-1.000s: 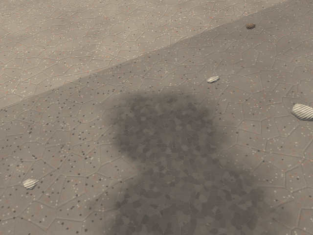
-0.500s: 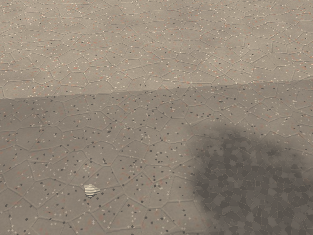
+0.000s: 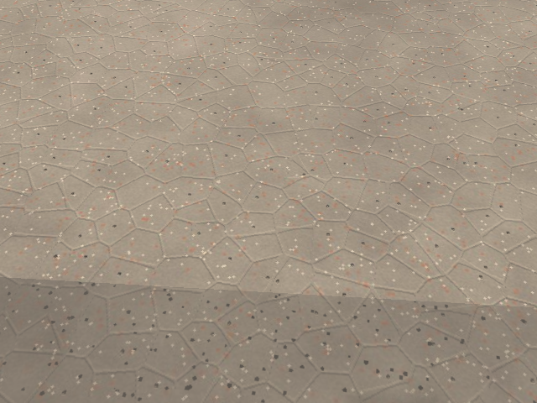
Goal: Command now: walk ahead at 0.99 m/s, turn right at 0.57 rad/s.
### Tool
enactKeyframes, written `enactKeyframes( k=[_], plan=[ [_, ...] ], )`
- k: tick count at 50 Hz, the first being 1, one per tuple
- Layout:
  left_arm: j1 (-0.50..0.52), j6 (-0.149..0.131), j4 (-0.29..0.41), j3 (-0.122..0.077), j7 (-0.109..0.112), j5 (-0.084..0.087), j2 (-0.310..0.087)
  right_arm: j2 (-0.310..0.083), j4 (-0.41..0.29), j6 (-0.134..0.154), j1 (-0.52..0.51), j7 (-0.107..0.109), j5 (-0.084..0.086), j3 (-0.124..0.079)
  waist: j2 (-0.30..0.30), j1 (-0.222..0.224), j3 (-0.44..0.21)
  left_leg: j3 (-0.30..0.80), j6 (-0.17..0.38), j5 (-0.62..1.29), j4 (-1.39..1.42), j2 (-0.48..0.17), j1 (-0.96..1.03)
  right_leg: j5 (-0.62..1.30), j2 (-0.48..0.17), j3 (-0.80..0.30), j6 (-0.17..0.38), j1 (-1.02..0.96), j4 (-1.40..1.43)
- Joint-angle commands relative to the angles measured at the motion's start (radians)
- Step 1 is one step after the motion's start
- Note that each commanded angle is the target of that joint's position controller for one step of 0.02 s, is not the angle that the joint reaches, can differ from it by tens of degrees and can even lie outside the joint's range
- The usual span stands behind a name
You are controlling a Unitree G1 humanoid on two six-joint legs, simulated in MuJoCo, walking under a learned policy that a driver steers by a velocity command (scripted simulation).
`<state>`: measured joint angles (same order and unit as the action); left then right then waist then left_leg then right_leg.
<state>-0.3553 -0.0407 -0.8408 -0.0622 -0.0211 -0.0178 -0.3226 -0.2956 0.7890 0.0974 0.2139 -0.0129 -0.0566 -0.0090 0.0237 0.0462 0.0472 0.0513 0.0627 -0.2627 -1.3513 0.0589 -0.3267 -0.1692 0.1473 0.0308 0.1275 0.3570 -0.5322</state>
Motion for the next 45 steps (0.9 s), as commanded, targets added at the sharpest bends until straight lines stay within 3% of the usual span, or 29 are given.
enactKeyframes(
  k=[1, 3, 6, 9, 11, 13, 14, 15, 16, 17, 18, 19, 20, 22, 23, 24, 26, 28, 32, 33, 34, 35, 36, 37, 38, 39, 40, 42, 45],
  plan=[
    [-0.077, -0.03, 0.0, -0.013, 0.009, 0.004, -0.082, -0.08, -0.134, -0.006, -0.045, -0.007, -0.029, 0.007, -0.008, -0.064, 0.003, 0.057, -0.038, -0.032, 0.103, -0.113, -0.297, -0.19, -0.254, -0.532, 0.177, -0.151, 0.332],
    [-0.091, -0.044, 0.002, -0.021, 0.008, 0.01, -0.111, -0.069, -0.166, -0.023, -0.094, -0.011, -0.029, 0.023, -0.027, -0.07, 0.041, 0.025, -0.072, -0.042, 0.241, -0.142, -0.313, -0.146, -0.234, -0.489, 0.198, -0.07, 0.375],
    [-0.089, -0.047, 0.015, -0.034, 0.006, 0.016, -0.118, -0.05, -0.238, -0.014, -0.283, -0.026, 0.002, 0.047, -0.044, -0.016, 0.095, -0.038, -0.113, 0.19, 0.575, -0.133, -0.217, -0.038, -0.178, -0.417, 0.159, 0.043, 0.447],
    [-0.136, -0.051, 0.001, -0.048, -0.002, 0.034, -0.138, -0.039, -0.26, -0.011, -0.341, -0.025, 0.021, 0.049, -0.062, 0.04, 0.045, -0.063, -0.104, 0.399, 0.733, -0.091, -0.101, 0.227, -0.181, -0.409, 0.103, -0.039, 0.415],
    [-0.156, -0.046, -0.008, -0.054, 0.004, 0.032, -0.147, -0.056, -0.269, -0.007, -0.353, -0.016, 0.022, 0.041, -0.069, 0.054, 0.015, -0.054, -0.091, 0.374, 0.808, -0.071, -0.088, 0.371, -0.191, -0.415, 0.077, -0.165, 0.337],
    [-0.151, -0.041, -0.01, -0.06, 0.015, 0.026, -0.17, -0.097, -0.248, 0.0, -0.27, -0.001, 0.02, 0.02, -0.069, 0.014, -0.061, -0.052, -0.072, 0.26, 0.867, -0.029, 0.05, 0.611, -0.191, -0.415, 0.037, -0.245, 0.172],
    [-0.13, -0.042, -0.008, -0.067, 0.013, 0.02, -0.204, -0.134, -0.213, 0.005, -0.137, 0.012, 0.023, 0.0, -0.067, -0.056, -0.152, -0.054, -0.058, 0.18, 0.868, -0.016, 0.203, 0.698, -0.173, -0.397, 0.017, -0.248, -0.002],
    [-0.075, -0.05, 0.008, -0.069, 0.008, 0.019, -0.211, -0.177, -0.17, 0.012, 0.05, 0.029, 0.02, -0.023, -0.063, -0.162, -0.242, 0.003, -0.037, 0.116, 0.845, -0.088, 0.437, 0.601, -0.135, -0.385, 0.0, -0.126, -0.231],
    [-0.041, -0.064, 0.042, -0.041, 0.01, 0.014, -0.103, -0.259, -0.138, 0.012, 0.291, 0.053, -0.005, -0.058, 0.051, -0.246, -0.395, 0.223, -0.004, -0.249, 0.84, -0.324, 0.672, 0.225, -0.089, -0.305, 0.008, 0.018, -0.552],
    [-0.148, -0.058, 0.105, -0.005, 0.015, 0.066, 0.019, -0.327, -0.142, 0.003, 0.231, 0.05, -0.026, -0.074, 0.378, -0.126, -0.524, 0.774, 0.119, -0.273, 1.018, -0.607, 0.843, -0.351, 0.007, -0.176, -0.039, 0.299, -0.847],
    [-0.095, -0.031, 0.079, -0.01, 0.032, 0.034, -0.071, -0.242, -0.152, -0.009, 0.148, 0.045, -0.014, -0.077, 0.208, -0.123, -0.397, 0.753, 0.14, -0.189, 1.021, -0.565, 0.732, -0.27, -0.101, -0.136, -0.034, 0.429, -0.907],
    [0.016, -0.017, 0.077, -0.02, 0.031, 0.014, -0.101, -0.124, -0.158, -0.007, 0.095, 0.039, -0.006, -0.048, 0.063, -0.139, -0.246, 0.507, 0.119, 0.092, 0.984, -0.497, 0.601, -0.202, -0.144, -0.116, -0.045, 0.435, -0.86],
    [0.065, -0.007, 0.084, -0.025, 0.024, 0.006, -0.09, -0.074, -0.133, -0.005, 0.086, 0.033, -0.007, -0.034, 0.0, -0.121, -0.15, 0.331, 0.106, 0.458, 0.968, -0.453, 0.481, -0.198, -0.162, -0.101, -0.061, 0.409, -0.823],
    [0.104, 0.026, 0.113, -0.025, 0.002, -0.016, -0.046, -0.05, -0.079, 0.003, 0.131, 0.033, 0.014, -0.026, 0.072, -0.089, -0.086, 0.132, 0.059, 0.702, 0.968, -0.387, 0.382, -0.234, -0.19, -0.093, -0.082, 0.401, -0.756],
    [0.086, 0.022, 0.167, -0.027, 0.012, 0.086, -0.031, -0.053, -0.106, 0.01, 0.003, 0.038, 0.069, -0.047, 0.179, -0.043, -0.062, 0.071, 0.049, 0.662, 1.0, -0.333, 0.364, -0.202, -0.242, -0.115, -0.097, 0.406, -0.723],
    [0.123, 0.029, 0.185, -0.016, 0.01, 0.102, -0.023, -0.04, -0.113, 0.011, -0.063, 0.043, 0.083, -0.044, 0.16, -0.029, -0.036, 0.022, 0.048, 0.625, 1.046, -0.335, 0.298, -0.187, -0.251, -0.097, -0.108, 0.402, -0.639],
    [0.171, 0.028, 0.235, -0.005, -0.004, 0.065, -0.014, -0.084, -0.128, 0.005, -0.153, 0.053, 0.079, -0.06, 0.095, -0.006, 0.007, -0.081, 0.055, 0.649, 1.106, -0.328, 0.153, -0.055, -0.244, -0.035, -0.137, 0.301, -0.41],
    [0.139, 0.018, 0.228, 0.004, -0.03, 0.034, -0.002, -0.148, -0.118, 0.005, -0.155, 0.061, 0.08, -0.082, 0.073, 0.002, -0.043, -0.186, 0.034, 0.648, 1.082, -0.265, 0.087, 0.167, -0.193, 0.008, -0.131, 0.08, -0.184],
    [0.067, 0.022, 0.225, -0.038, -0.052, 0.012, -0.114, -0.225, -0.097, 0.017, -0.098, 0.049, 0.124, -0.105, 0.042, 0.063, -0.126, -0.202, 0.013, 0.853, 0.853, -0.271, 0.15, 0.21, -0.088, 0.03, -0.04, -0.169, -0.072],
    [-0.011, 0.023, 0.207, -0.057, -0.042, 0.008, -0.148, -0.217, -0.095, 0.013, -0.092, 0.044, 0.124, -0.1, 0.01, 0.114, -0.165, -0.211, -0.007, 0.8, 0.705, -0.251, 0.129, 0.279, -0.076, 0.018, -0.004, -0.294, -0.017],
    [-0.03, 0.023, 0.201, -0.062, -0.023, 0.001, -0.169, -0.179, -0.081, 0.009, -0.043, 0.037, 0.108, -0.083, -0.079, 0.13, -0.173, -0.206, -0.044, 0.453, 0.469, -0.195, 0.019, 0.458, -0.128, -0.056, 0.038, -0.427, 0.043],
    [0.052, 0.019, 0.241, -0.05, 0.007, -0.02, -0.247, -0.065, -0.078, -0.003, 0.1, 0.021, 0.032, -0.044, -0.402, 0.002, -0.262, -0.195, -0.101, -0.521, 0.027, -0.07, -0.197, 1.256, -0.41, -0.33, 0.164, -0.62, -0.101],
    [0.08, 0.007, 0.298, -0.015, 0.002, -0.039, -0.17, -0.147, -0.042, -0.011, 0.22, 0.005, 0.078, -0.035, -0.282, 0.022, -0.583, 0.063, -0.104, -0.514, -0.131, -0.045, -0.249, 1.177, -0.623, -0.631, 0.354, -0.743, -0.049],
    [0.105, 0.011, 0.3, -0.006, -0.008, -0.023, -0.123, -0.222, -0.033, -0.03, 0.126, 0.003, 0.11, -0.057, -0.111, 0.056, -0.518, 0.104, -0.107, -0.436, -0.092, -0.087, -0.225, 0.964, -0.552, -0.522, 0.304, -0.616, 0.006],
    [0.161, 0.005, 0.276, 0.0, -0.013, 0.006, -0.105, -0.208, -0.057, -0.044, 0.058, 0.009, 0.112, -0.056, -0.06, 0.027, -0.359, 0.087, -0.112, -0.381, 0.014, -0.117, -0.275, 0.782, -0.497, -0.418, 0.243, -0.485, 0.041],
    [0.192, 0.001, 0.256, 0.011, -0.011, 0.01, -0.079, -0.174, -0.042, -0.061, 0.033, 0.025, 0.099, -0.051, -0.007, 0.0, -0.281, 0.078, -0.124, -0.344, 0.082, -0.15, -0.25, 0.663, -0.469, -0.375, 0.2, -0.359, 0.072],
    [0.23, 0.0, 0.239, 0.016, -0.009, 0.001, -0.066, -0.16, -0.031, -0.082, 0.062, 0.034, 0.095, -0.052, -0.024, -0.044, -0.223, 0.073, -0.133, -0.319, 0.145, -0.168, -0.177, 0.589, -0.447, -0.316, 0.18, -0.221, 0.111],
    [0.269, 0.001, 0.225, -0.005, 0.004, -0.019, -0.114, -0.153, -0.022, -0.107, 0.109, 0.044, 0.087, -0.06, -0.096, -0.079, -0.183, 0.005, -0.16, -0.267, 0.177, -0.146, -0.088, 0.594, -0.432, -0.217, 0.18, -0.071, 0.173],
    [0.295, 0.011, 0.218, -0.017, 0.039, -0.014, -0.112, -0.114, -0.042, -0.123, 0.088, 0.053, 0.078, -0.062, -0.083, -0.077, -0.202, -0.018, -0.173, -0.164, 0.24, -0.168, -0.12, 0.498, -0.441, -0.13, 0.169, -0.087, 0.206]
  ],
)
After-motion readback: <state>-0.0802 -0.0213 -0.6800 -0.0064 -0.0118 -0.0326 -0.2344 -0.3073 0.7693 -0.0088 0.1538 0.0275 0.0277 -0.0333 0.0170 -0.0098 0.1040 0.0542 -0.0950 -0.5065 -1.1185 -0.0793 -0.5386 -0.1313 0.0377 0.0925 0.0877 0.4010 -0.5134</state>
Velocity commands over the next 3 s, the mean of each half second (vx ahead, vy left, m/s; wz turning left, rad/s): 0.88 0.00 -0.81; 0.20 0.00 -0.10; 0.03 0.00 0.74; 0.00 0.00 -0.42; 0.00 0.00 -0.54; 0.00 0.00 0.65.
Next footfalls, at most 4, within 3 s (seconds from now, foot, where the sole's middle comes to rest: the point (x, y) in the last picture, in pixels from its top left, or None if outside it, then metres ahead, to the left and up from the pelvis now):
0.32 left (242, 380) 0.53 0.12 -0.76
0.68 right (371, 317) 0.71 -0.21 -0.76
1.12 left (279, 290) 0.78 0.04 -0.76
1.62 right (363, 293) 0.78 -0.20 -0.76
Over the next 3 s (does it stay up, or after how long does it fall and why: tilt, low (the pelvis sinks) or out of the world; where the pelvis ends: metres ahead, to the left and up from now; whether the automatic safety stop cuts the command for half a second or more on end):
stays up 0.75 -0.04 0.01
